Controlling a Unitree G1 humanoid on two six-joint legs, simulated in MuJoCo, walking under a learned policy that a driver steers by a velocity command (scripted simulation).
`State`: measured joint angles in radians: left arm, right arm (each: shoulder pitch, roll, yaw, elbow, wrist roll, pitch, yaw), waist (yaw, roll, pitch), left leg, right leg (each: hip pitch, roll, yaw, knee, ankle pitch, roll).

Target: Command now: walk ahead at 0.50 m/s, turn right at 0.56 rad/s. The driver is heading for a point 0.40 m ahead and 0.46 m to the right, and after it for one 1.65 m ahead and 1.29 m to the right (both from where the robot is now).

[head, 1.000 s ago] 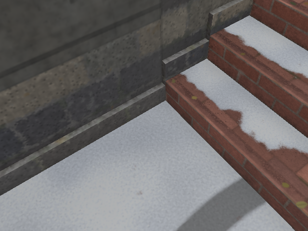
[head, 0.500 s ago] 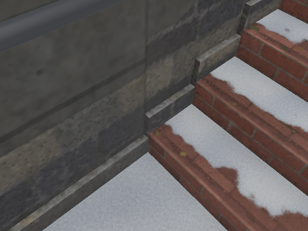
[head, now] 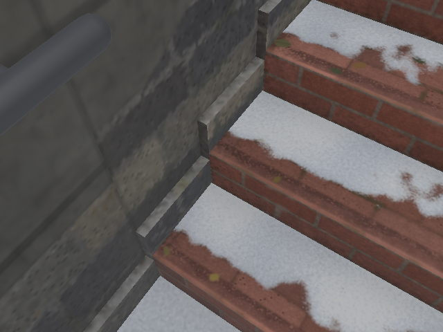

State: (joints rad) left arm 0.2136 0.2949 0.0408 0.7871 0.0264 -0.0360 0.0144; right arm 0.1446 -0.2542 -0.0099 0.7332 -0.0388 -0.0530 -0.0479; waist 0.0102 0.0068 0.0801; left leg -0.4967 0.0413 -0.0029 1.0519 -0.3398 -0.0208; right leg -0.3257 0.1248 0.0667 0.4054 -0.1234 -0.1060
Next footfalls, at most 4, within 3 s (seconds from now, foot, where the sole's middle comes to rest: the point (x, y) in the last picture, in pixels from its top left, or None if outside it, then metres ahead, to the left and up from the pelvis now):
0.18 left None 0.17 0.11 -0.78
0.52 right None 0.14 -0.14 -0.78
0.92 left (278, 282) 0.49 -0.10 -0.62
1.50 right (431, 236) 0.55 -0.45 -0.47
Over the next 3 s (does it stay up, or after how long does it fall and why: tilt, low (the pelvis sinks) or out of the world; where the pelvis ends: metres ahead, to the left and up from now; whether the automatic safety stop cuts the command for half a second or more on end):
stays up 0.59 -0.38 0.29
